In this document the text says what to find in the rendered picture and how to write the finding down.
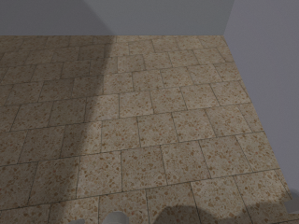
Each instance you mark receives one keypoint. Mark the left robot thigh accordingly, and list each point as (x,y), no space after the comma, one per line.
(117,217)

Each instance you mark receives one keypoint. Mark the panel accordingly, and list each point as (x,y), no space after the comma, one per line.
(292,206)

